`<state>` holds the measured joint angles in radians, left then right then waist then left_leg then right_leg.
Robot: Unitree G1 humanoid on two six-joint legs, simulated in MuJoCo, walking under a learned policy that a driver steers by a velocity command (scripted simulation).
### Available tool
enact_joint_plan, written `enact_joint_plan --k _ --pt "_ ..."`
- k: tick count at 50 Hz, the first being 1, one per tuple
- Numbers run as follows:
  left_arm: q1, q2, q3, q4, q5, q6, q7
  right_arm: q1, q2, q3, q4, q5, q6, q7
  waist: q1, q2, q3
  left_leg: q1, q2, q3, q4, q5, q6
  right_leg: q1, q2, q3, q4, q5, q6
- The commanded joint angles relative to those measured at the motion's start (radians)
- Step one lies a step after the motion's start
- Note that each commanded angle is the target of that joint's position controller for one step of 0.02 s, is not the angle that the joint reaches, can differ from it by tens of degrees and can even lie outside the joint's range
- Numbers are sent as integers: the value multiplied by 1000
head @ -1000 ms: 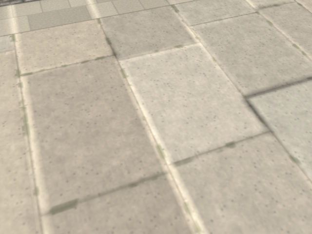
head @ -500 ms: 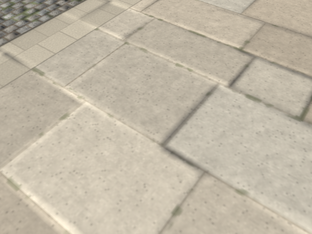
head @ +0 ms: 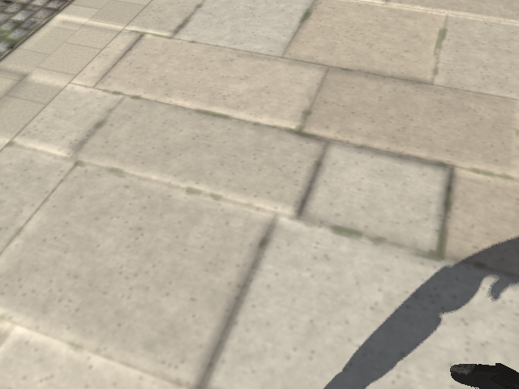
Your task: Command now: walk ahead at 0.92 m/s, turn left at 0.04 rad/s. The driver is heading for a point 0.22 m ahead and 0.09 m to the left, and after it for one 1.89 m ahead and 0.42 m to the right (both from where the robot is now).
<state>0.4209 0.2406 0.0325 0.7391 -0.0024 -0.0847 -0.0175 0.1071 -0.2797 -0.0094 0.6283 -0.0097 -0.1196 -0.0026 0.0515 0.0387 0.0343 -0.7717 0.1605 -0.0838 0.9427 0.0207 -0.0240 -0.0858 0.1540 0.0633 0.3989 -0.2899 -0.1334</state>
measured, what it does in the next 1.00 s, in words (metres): walks ahead, turning right: left foot, then right foot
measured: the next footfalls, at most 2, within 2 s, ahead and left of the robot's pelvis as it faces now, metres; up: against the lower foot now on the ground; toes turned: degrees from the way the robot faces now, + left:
left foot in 0.18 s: +0.43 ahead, +0.16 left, +0.00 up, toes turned +4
right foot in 0.74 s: +0.38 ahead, -0.08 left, +0.00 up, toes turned -25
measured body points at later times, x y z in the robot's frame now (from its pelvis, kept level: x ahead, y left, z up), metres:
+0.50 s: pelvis +0.30 +0.08 +0.00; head +0.35 +0.07 +0.44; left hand +0.46 +0.35 -0.11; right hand +0.42 -0.20 -0.11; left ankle +0.39 +0.15 -0.74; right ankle +0.36 -0.08 -0.66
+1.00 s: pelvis +0.36 +0.02 +0.01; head +0.39 -0.04 +0.45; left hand +0.65 +0.20 -0.06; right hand +0.40 -0.32 -0.10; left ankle +0.48 +0.16 -0.67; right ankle +0.34 -0.06 -0.74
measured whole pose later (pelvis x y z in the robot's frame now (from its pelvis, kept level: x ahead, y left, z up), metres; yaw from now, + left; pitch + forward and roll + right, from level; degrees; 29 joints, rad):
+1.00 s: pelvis +0.36 +0.02 +0.01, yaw -34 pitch +4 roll +3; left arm 0.22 0.33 0.10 0.58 -0.02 0.04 0.04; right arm -0.03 -0.31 -0.08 0.72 0.00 0.00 -0.01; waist 0.01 0.03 0.06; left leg -0.55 -0.03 -0.10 0.93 -0.34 -0.07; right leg -0.34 0.06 0.14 0.47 -0.19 -0.06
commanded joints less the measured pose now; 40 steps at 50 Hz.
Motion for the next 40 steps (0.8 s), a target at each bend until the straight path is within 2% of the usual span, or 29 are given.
enact_joint_plan --k 1,3,5,6,7,8,9,10,11,12,13,14,15,16,17,19,21,24,27,31,33,35,36,37,38,39,40 --pt "-41 137 28 -42 -7 -37 13 -98 -23 5 -44 4 -11 15 35 -54 87 257 -55 118 -247 322 16 -289 -190 27 -241 211 -89" --pt "15 157 30 3 -10 -33 14 -165 -34 -2 -65 20 -23 38 74 -50 118 228 -95 131 -386 357 44 -153 -222 1 -224 325 -56" --pt "25 171 31 31 2 -16 23 -168 -55 -14 -77 28 -31 67 66 -78 99 195 -138 133 -449 339 77 -3 -264 -27 -154 504 -15" --pt "32 175 32 44 1 -5 26 -145 -67 -23 -81 17 -33 74 44 -98 61 235 -165 136 -453 279 97 46 -283 -4 -94 650 -8" --pt "31 180 31 51 5 6 29 -70 -92 -37 -67 6 -33 74 -5 -119 -1 300 -200 141 -442 199 114 112 -296 28 -20 821 -2" --pt "2 194 33 49 14 18 29 64 -123 -55 -35 4 -29 65 -86 -140 -74 405 -227 141 -430 131 133 155 -292 51 117 981 4" --pt "-79 214 35 33 14 28 25 241 -137 -62 4 2 -25 51 -209 -143 -143 586 -178 114 -486 245 152 101 -260 35 345 993 38" --pt "-25 122 14 3 36 27 20 347 -223 -66 18 -33 -19 35 -188 42 -333 950 61 -77 -308 715 209 -132 -159 33 736 482 85" --pt "243 18 -20 71 -24 21 6 364 -194 -56 27 -62 -24 43 -112 325 -583 1309 367 -541 -337 816 454 -443 16 135 1191 -384 160" --pt "182 194 17 83 -40 27 5 335 -148 -59 -14 -37 -4 43 -178 115 -684 1255 306 -545 -420 498 395 -447 -55 235 1207 -315 152" --pt "-38 242 38 -9 -53 41 13 218 -118 -48 -41 -23 13 29 -171 45 -489 1083 259 -378 -464 342 332 -508 -119 152 1146 -256 164" --pt "-125 215 33 -43 -40 55 23 142 -95 -37 -22 -15 24 20 -126 -47 -288 848 209 -259 -529 323 291 -527 -155 87 1054 -216 176" --pt "-122 196 39 -44 -31 75 31 111 -83 -32 -17 -20 25 12 -84 -26 -204 688 176 -183 -566 300 277 -491 -190 70 1005 -185 181" --pt "-54 168 42 -28 -35 99 34 79 -86 -33 -11 -29 28 11 -38 15 -156 549 140 -98 -617 260 264 -403 -213 55 968 -172 191" --pt "-6 148 44 -16 -37 119 42 39 -82 -35 -11 -30 28 14 -11 49 -125 457 121 -29 -655 238 268 -366 -217 28 944 -171 202" --pt "-1 121 46 -32 -31 138 60 -9 -87 -41 -4 -28 24 13 6 63 -108 420 123 62 -686 278 285 -390 -238 4 868 -153 218" --pt "-50 123 49 -61 -18 143 63 -10 -120 -57 7 -25 32 0 -5 40 -133 475 154 92 -698 227 300 -441 -275 3 799 -67 221" --pt "-103 136 60 -85 -16 146 55 -43 -130 -64 11 -22 63 -23 -18 33 -140 523 158 146 -726 18 292 -465 -293 -19 707 61 215" --pt "-168 139 67 -113 -15 149 41 -68 -138 -69 20 -15 93 -32 -38 46 -107 565 161 204 -733 -70 274 -462 -288 -63 592 108 200" --pt "-234 140 74 -150 -20 157 14 -62 -162 -85 39 0 121 -16 -65 50 -84 674 199 248 -694 -50 249 -442 -273 -128 444 46 168" --pt "-246 142 80 -169 -23 161 3 -62 -174 -94 50 11 131 -5 -65 61 -85 724 223 259 -651 1 228 -420 -260 -158 377 -17 144" --pt "-220 142 88 -178 -26 163 -3 -77 -178 -102 59 28 139 2 -38 69 -97 752 233 283 -572 58 183 -358 -240 -181 264 -20 107" --pt "-181 148 96 -171 -24 161 1 -74 -167 -102 72 40 144 4 -12 52 -103 732 211 316 -495 56 137 -283 -219 -186 158 72 78" --pt "-108 204 121 -152 -16 154 16 -26 -138 -101 96 41 145 10 10 -43 -103 655 130 358 -326 -7 70 -161 -211 -103 41 288 25" --pt "-49 366 165 -153 -8 146 40 -59 -110 -94 47 5 137 11 -3 -342 -88 325 -22 407 2 -390 -25 31 -410 254 20 813 -100" --pt "-80 377 153 -181 26 119 34 -153 -82 -81 -11 -22 125 6 -10 -354 -171 90 -147 192 239 -711 -72 107 -501 508 0 795 -266" --pt "-94 338 145 -188 26 88 20 -193 -118 -91 -9 -10 119 5 13 -202 -220 31 -146 67 321 -677 -56 140 -497 454 -23 723 -259"
Velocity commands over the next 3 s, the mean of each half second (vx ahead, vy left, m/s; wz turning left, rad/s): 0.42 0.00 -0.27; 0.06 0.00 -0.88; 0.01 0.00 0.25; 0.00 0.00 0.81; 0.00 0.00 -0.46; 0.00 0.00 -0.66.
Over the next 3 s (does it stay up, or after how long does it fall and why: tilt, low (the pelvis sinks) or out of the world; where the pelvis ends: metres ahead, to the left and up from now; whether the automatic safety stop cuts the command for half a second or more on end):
stays up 0.46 0.00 -0.01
